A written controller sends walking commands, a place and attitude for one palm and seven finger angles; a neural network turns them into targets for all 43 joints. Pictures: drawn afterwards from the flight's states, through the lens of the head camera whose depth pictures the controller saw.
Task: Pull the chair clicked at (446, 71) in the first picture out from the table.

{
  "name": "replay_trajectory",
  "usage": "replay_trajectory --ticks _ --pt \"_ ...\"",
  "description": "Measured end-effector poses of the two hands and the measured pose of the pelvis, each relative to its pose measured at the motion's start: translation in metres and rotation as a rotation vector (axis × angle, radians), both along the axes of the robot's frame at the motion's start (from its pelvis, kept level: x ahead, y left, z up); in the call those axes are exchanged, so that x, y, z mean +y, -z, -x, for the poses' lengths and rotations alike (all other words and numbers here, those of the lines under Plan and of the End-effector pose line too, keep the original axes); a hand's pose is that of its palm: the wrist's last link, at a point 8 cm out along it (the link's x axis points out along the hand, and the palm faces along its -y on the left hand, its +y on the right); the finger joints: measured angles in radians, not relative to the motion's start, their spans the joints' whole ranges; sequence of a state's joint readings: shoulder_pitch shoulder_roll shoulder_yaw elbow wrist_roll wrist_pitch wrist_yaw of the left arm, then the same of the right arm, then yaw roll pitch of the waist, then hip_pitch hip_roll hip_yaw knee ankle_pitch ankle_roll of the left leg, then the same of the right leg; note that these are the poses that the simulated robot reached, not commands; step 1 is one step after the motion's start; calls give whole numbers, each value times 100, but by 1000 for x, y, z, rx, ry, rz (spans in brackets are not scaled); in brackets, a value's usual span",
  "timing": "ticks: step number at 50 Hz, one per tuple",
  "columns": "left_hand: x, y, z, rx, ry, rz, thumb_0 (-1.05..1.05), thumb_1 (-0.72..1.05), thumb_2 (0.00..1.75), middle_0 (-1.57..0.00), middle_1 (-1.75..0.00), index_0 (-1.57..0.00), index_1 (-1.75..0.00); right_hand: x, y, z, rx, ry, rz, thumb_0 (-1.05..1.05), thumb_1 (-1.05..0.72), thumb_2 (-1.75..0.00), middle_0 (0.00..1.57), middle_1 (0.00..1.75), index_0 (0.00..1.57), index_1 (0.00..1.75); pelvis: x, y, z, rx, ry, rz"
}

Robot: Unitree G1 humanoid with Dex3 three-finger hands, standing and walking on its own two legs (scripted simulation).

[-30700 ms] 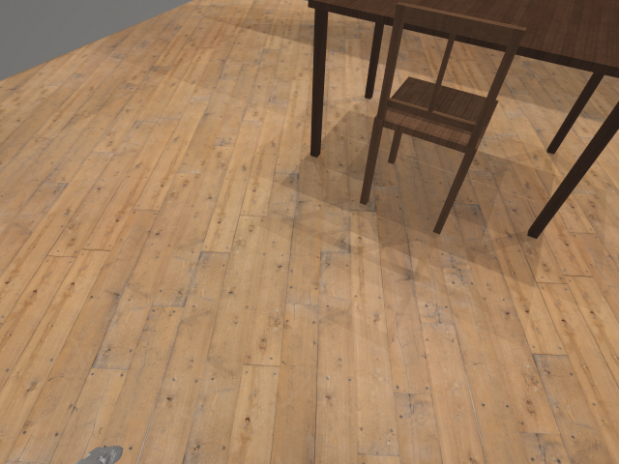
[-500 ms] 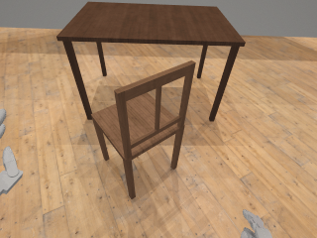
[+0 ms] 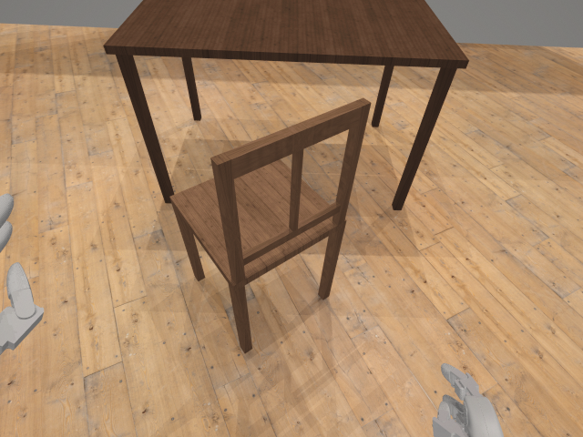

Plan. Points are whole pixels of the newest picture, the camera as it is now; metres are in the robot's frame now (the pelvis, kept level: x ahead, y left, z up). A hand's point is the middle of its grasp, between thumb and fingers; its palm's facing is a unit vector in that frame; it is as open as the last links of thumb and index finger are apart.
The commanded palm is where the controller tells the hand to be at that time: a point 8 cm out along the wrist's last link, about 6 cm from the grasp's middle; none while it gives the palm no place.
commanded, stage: stop stepping back and stand still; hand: left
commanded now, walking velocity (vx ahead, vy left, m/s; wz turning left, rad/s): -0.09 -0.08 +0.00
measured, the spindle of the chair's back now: (295, 192) +0.65 +0.02 -0.10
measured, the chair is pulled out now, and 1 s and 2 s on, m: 0.45 0.45 0.45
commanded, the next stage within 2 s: let the arm hang, fingers relaxed in 0.54 s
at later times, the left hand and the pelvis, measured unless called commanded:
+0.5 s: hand (16, 329) +0.18 +0.27 +0.16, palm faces +0.44 -0.79 -0.42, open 7.4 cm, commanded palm +0.13 +0.31 +0.17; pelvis -0.01 +0.01 +0.01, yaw +0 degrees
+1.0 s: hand out of the picture +0.01 +0.18 -0.18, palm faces +0.07 -0.98 -0.18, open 6.8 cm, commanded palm none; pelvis -0.02 +0.00 +0.00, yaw +2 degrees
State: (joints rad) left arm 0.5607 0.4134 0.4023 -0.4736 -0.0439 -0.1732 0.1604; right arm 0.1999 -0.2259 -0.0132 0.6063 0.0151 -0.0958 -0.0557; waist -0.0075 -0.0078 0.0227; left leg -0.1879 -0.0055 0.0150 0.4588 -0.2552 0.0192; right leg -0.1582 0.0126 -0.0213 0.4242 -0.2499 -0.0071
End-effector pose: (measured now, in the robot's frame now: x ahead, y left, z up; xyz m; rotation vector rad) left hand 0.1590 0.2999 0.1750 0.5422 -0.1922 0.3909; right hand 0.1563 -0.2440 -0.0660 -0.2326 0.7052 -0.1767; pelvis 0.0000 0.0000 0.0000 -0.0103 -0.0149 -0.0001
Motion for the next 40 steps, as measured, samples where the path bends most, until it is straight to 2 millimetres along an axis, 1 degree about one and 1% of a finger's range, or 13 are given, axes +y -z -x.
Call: replay_trajectory --ticks 4,7,11,16,22,32,33,34,35,37,38,40 --pt "1 -1 -2 18 24 -5 1 89 90 -21 -30 -21 -30 7 -6 -8 -27 2 -3 1 -90 -90 20 30 20 30 4 -2 1 6 9 1" --pt "3 0 0 30 27 2 1 89 90 -21 -30 -21 -30 14 -9 -10 -37 -3 -11 1 -90 -90 21 30 20 30 6 -3 3 7 12 2" --pt "6 1 7 33 11 20 1 89 90 -22 -30 -21 -30 23 -9 -8 -38 -17 -23 1 -90 -90 21 30 20 30 7 -4 6 4 13 4" --pt "9 2 15 21 -23 48 1 89 90 -22 -30 -21 -30 29 -5 0 -24 -35 -33 1 -90 -90 21 30 20 30 8 -5 10 1 10 7" --pt "9 3 19 9 -45 63 1 89 90 -21 -30 -21 -30 29 1 11 0 -34 -35 1 -90 -90 21 30 20 30 8 -5 14 -1 6 8" --pt "8 4 16 32 -34 49 1 89 90 -21 -30 -21 -30 18 5 22 25 0 -26 1 -90 -90 21 30 20 30 8 -6 14 3 6 8" --pt "8 11 13 56 -21 33 1 89 90 -21 -30 -21 -30 16 8 22 23 -16 -33 1 -90 -90 21 30 20 30 8 -4 15 11 -2 8" --pt "10 28 8 121 -10 36 1 90 90 -21 -30 -21 -30 14 14 22 37 -40 -38 1 -90 -90 21 30 20 30 9 -2 17 18 -11 6" --pt "12 52 3 215 -12 67 0 90 90 -21 -30 -21 -30 11 22 24 66 -58 -40 1 -90 -90 21 30 20 30 10 0 19 25 -17 3" --pt "11 114 2 447 -42 170 0 90 90 -20 -30 -20 -30 7 38 31 135 -67 -44 1 -90 -90 21 30 20 30 11 4 22 32 -23 -4" --pt "7 147 6 572 -60 228 0 90 90 -20 -30 -20 -30 5 45 36 169 -63 -46 1 -90 -90 21 30 20 30 11 5 23 32 -25 -7" --pt "-10 209 26 815 -82 337 0 91 90 -20 -30 -20 -30 3 55 51 235 -48 -50 1 -90 -90 21 30 20 30 10 7 24 28 -23 -12"
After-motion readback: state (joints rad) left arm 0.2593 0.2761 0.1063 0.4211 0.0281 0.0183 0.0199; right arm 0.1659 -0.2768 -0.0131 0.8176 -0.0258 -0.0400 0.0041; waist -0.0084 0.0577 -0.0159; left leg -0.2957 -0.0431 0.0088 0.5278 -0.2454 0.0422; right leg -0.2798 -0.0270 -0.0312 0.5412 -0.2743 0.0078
